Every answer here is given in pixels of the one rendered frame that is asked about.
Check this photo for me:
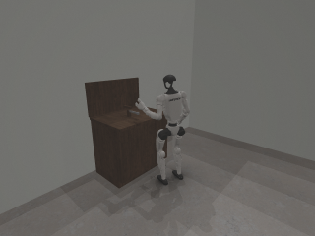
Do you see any left robot thigh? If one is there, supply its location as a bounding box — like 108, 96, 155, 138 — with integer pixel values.
156, 129, 169, 159

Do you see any right robot foot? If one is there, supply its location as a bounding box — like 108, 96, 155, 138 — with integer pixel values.
172, 170, 183, 180

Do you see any counter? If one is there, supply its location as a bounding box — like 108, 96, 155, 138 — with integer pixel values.
85, 77, 168, 188

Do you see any left robot forearm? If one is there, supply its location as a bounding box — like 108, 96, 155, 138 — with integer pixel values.
142, 106, 158, 119

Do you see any left robot hand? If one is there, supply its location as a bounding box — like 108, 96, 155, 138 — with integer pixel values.
135, 98, 145, 110

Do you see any right robot forearm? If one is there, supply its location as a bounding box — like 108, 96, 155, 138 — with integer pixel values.
179, 113, 189, 121

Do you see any right robot upper arm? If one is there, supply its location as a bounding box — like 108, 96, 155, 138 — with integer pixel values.
180, 91, 190, 114

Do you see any left robot upper arm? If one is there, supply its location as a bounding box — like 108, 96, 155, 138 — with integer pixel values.
156, 94, 165, 120

